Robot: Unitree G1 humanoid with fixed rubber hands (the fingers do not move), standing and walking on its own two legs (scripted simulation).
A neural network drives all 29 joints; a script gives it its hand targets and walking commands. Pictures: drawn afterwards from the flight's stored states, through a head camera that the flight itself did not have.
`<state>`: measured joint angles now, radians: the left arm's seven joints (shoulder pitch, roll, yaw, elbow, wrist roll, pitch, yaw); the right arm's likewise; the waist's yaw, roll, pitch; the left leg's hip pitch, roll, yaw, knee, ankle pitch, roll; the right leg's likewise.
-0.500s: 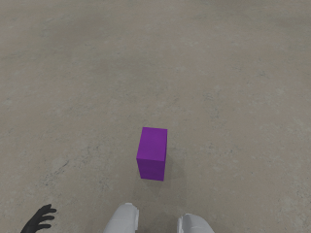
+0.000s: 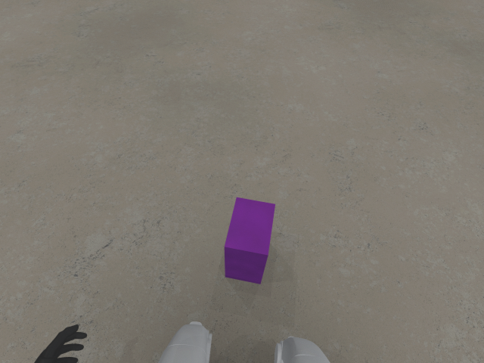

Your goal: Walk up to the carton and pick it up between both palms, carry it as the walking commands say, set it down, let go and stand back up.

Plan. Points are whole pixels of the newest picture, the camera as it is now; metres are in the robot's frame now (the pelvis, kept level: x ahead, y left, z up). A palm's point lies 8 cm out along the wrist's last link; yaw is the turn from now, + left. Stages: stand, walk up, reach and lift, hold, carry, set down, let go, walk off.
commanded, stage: walk up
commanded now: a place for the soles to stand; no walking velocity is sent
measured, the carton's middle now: (248, 242) +0.58 -0.01 -0.56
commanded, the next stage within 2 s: none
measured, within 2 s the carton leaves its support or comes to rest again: neither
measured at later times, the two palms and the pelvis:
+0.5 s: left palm out of the picture +0.10 +0.33 -0.08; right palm out of the picture +0.07 -0.33 -0.08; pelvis +0.00 +0.00 +0.00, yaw +2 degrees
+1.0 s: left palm (15, 361) +0.11 +0.36 -0.05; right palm out of the picture +0.12 -0.29 -0.08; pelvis +0.05 +0.02 +0.02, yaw +2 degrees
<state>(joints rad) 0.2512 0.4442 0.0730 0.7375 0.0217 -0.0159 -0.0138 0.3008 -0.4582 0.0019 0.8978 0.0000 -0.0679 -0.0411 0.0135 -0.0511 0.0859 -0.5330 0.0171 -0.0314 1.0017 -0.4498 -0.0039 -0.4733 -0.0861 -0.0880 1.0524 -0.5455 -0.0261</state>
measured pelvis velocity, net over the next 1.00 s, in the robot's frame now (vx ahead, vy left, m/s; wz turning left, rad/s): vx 0.05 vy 0.02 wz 0.04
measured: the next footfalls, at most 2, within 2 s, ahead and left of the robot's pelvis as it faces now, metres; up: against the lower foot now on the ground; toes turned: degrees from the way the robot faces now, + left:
right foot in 1.04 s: +0.19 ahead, -0.07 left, +0.00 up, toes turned -5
left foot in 1.42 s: +0.25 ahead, +0.20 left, +0.00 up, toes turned -1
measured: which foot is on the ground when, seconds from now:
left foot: down 0.00-1.00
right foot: down 0.00-0.78, up 0.80-1.00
